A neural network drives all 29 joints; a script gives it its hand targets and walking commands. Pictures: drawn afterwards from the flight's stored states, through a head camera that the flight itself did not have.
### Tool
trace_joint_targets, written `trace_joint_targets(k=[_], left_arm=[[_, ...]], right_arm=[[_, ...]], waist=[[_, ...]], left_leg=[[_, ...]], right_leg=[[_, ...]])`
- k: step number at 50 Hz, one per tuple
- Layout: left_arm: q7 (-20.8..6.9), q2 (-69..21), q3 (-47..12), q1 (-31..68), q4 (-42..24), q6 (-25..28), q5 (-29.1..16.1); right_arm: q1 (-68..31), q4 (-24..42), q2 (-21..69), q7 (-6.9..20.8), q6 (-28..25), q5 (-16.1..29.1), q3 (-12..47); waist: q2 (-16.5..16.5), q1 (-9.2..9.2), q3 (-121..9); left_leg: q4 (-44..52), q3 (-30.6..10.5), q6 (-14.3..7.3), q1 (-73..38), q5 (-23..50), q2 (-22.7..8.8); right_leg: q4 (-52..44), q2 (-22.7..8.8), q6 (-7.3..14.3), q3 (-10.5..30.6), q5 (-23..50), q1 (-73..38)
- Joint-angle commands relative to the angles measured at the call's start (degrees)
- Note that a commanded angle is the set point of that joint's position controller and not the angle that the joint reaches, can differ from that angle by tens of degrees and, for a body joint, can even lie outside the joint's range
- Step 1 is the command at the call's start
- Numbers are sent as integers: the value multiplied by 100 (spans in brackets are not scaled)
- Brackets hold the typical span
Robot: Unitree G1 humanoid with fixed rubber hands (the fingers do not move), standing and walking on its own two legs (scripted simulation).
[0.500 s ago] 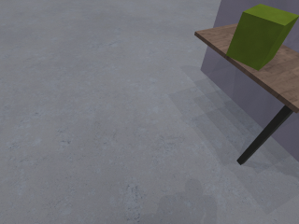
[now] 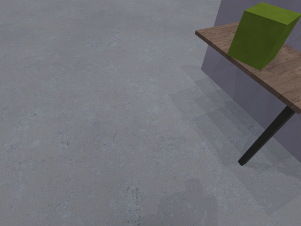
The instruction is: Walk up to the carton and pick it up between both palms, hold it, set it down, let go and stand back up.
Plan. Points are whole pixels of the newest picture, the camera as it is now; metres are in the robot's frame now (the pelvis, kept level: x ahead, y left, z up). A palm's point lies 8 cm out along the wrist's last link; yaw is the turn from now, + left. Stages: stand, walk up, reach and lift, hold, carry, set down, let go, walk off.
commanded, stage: stand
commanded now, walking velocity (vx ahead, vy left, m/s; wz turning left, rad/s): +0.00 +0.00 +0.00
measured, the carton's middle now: (260, 36) +1.04 -0.63 +0.01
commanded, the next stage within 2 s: walk up in 1.00 s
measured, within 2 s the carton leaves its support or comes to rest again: neither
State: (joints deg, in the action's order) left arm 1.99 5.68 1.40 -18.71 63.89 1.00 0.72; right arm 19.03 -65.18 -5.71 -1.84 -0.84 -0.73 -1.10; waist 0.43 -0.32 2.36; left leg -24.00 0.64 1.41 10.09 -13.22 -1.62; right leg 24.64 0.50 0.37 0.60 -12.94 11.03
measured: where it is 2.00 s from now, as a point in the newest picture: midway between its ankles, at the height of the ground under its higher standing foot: (169, 225)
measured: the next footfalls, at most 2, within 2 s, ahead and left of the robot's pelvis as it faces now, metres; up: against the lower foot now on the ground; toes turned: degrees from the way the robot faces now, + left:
right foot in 1.52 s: +0.09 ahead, -0.22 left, +0.00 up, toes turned -23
left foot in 2.00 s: +0.51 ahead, -0.11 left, +0.00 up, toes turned -34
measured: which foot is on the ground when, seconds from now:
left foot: down 0.00-1.00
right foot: down 0.00-1.00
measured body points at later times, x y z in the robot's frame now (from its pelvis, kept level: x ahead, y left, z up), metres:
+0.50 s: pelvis +0.00 +0.00 +0.00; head +0.01 +0.00 +0.45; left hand -0.03 +0.20 -0.16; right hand -0.03 -0.20 -0.16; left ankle +0.00 +0.13 -0.74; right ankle +0.00 -0.11 -0.74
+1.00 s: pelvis +0.00 +0.00 +0.00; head +0.01 +0.01 +0.45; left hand -0.04 +0.20 -0.16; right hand -0.04 -0.19 -0.16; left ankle +0.00 +0.13 -0.74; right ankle +0.00 -0.12 -0.74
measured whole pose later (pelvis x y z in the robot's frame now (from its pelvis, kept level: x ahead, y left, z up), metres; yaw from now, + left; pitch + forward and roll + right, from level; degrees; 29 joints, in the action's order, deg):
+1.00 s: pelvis +0.00 +0.00 +0.00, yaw +0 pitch -1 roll +0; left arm 2.1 5.0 1.0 -20.5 64.3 0.9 0.7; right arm 20.0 -65.7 -4.7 -2.1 -0.2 -0.7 -0.6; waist 0.5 -0.1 1.7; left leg -24.3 0.6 1.0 10.0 -13.1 -1.4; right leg 24.4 0.0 -0.1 0.4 -12.6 10.6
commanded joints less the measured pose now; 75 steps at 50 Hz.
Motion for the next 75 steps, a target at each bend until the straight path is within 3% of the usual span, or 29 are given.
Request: trace_joint_targets(k=[1,4,6,8,10,11,20,21,23,28,31,33,34,46,47,50,54,56,59,60,61,62,63,64,67,70,72,74,75], left_arm=[[13,252,32,-574,-89,91,-25],[38,276,21,-473,-10,-3,11],[32,361,73,-596,-66,-17,26],[57,215,5,-285,-109,9,-30],[8,305,33,-432,-94,0,-31],[50,439,80,-409,-111,-3,18],[56,225,8,-605,-51,-17,-52],[27,101,1,-586,-4,2,-83],[59,514,110,-669,22,-1,-7],[-13,495,86,-518,-73,-21,-51],[9,435,67,-536,-57,58,23],[63,376,74,-703,124,-12,-34],[82,181,5,-799,100,24,-21],[38,272,-6,-636,-19,54,-65],[-12,394,54,-786,20,44,-62],[24,501,43,-624,-29,-9,4],[-7,187,1,-562,-36,-16,-24],[13,320,78,-821,-16,-6,-45],[26,545,131,-628,-76,14,-2],[38,1044,448,-666,-603,39,56],[-10,1044,477,36,-877,-2,62],[-89,1122,538,583,-1275,-24,137],[-94,791,468,413,-1377,9,287],[-132,765,471,283,-1460,9,284],[-326,786,513,-480,-1421,-3,273],[-401,577,452,-877,-1591,31,129],[-441,708,513,-1229,-1570,18,108],[-361,790,501,-2003,-1516,79,55],[-284,1099,586,-2164,-1517,130,72]], right_arm=[[564,-16,-634,-96,-3,29,-132],[762,-46,-453,-31,-18,43,-40],[353,33,-315,-83,8,-62,-53],[703,-60,-249,-99,6,14,-34],[529,7,-373,-47,18,-34,-50],[491,-6,-649,-67,-3,-52,-145],[716,-69,-196,-39,11,1,9],[598,10,-53,-11,-15,39,49],[582,-69,-287,-18,-26,-31,-1],[505,53,-351,-12,-13,4,-10],[424,59,-437,-18,-48,-15,-34],[660,-32,-284,-22,-58,14,-29],[652,-26,-389,-23,-32,60,-34],[938,-124,-288,-86,77,55,-30],[544,-59,-250,-77,54,6,12],[624,-11,-311,-11,39,-15,-51],[665,58,-193,-33,5,6,-2],[527,27,-318,-72,-31,6,-40],[549,42,-462,-29,-51,-49,-41],[110,985,-1720,-90,-125,-332,-418],[463,886,-1668,-93,-109,-278,-450],[1017,755,-1681,-165,-123,-311,-459],[865,875,-1660,-209,-131,-458,-476],[582,997,-1645,-241,-211,-439,-473],[-331,1383,-1616,-122,-352,-341,-530],[-740,1377,-2061,13,-297,-375,-640],[-987,1512,-1990,59,-206,-419,-692],[-1447,1676,-1948,138,-64,-423,-630],[-1267,1665,-1638,224,-4,-432,-502]], waist=[[-281,27,167],[367,-68,311],[-97,182,198],[-20,-59,298],[-278,120,462],[22,66,414],[-117,-6,411],[292,15,217],[-207,66,405],[186,99,292],[-154,72,140],[148,-17,404],[-168,-11,262],[79,-97,323],[-90,136,486],[-234,28,598],[246,34,354],[-219,152,112],[-153,123,412],[-607,-134,104],[-623,-491,258],[-1416,-684,462],[-1234,-608,530],[-649,-435,525],[-320,-3,449],[-967,234,247],[-1042,375,454],[-372,827,565],[690,809,606]], left_leg=[[337,-233,-198,16,662,-337],[387,-325,-208,105,540,-378],[342,-255,-173,119,418,-331],[396,-280,-141,119,605,-318],[389,-193,-124,367,649,-335],[395,-214,-168,316,559,-343],[351,-207,-154,129,437,-297],[265,-274,-162,-83,516,-290],[445,-294,-199,317,297,-332],[414,-335,-187,212,348,-334],[402,-223,-208,209,428,-315],[368,-271,-159,-19,620,-330],[288,-218,-131,22,570,-342],[481,-271,-167,205,332,-293],[464,-322,-220,395,224,-352],[463,-279,-194,454,196,-280],[437,-317,-187,330,232,-310],[507,-374,-215,124,314,-356],[487,-284,-190,340,396,-344],[-135,-42,-612,-1062,-2093,-510],[312,-601,-818,-1881,-2837,-1020],[1174,-1571,-1077,-1572,-3078,-2099],[1349,-1962,-1533,-1149,-2990,-2762],[1439,-1853,-1706,-836,-2749,-2830],[1352,-507,-1466,-143,-2440,-2403],[961,845,-1212,452,-2651,-1845],[516,1045,-1191,1335,-3454,-1792],[-447,1326,-1157,1825,-3884,-1563],[-1813,1627,-1097,1787,-3310,-1031]], right_leg=[[-447,-470,138,401,695,172],[-485,-440,136,380,303,188],[-502,-492,135,406,442,10],[-501,-494,137,380,508,58],[-539,-508,183,463,737,-2],[-546,-533,119,374,729,40],[-645,-494,130,500,79,279],[-604,-462,118,471,193,256],[-505,-474,153,467,354,22],[-493,-372,45,325,386,161],[-473,-526,80,447,473,-32],[-550,-420,49,360,503,229],[-569,-498,78,443,553,88],[-524,-462,35,325,309,135],[-547,-463,118,341,294,135],[-481,-485,67,403,335,206],[-505,-443,35,328,50,266],[-369,-416,56,281,442,154],[-406,-483,71,376,483,195],[329,-312,289,1290,-2599,2080],[1082,-107,102,724,-2658,3474],[2713,-90,-114,63,-1491,3730],[3471,-613,-213,33,-1531,3767],[3627,-934,-267,148,-1455,3578],[3475,-1122,-318,212,-1042,2601],[2459,-801,-218,-337,-1044,1293],[2354,-640,-116,-813,-895,391],[1804,-409,15,-1158,-686,-343],[1405,111,10,-1378,-948,-436]])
